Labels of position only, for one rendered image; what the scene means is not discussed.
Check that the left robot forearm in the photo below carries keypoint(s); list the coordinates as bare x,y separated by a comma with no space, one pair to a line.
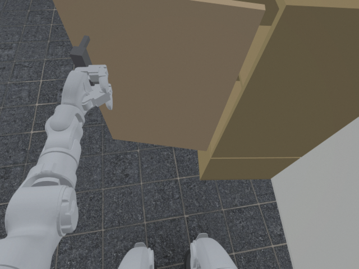
59,160

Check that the handle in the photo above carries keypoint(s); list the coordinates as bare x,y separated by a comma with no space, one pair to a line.
80,57

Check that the left robot upper arm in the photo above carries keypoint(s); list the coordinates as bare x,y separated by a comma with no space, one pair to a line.
37,220

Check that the left robot hand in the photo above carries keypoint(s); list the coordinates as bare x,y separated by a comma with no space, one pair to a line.
78,92

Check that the right robot shin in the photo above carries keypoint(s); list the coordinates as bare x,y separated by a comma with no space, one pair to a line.
202,235

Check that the cupboard door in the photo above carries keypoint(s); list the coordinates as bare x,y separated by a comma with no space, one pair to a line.
172,64

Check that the left robot thigh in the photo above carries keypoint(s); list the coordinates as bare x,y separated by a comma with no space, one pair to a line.
138,258

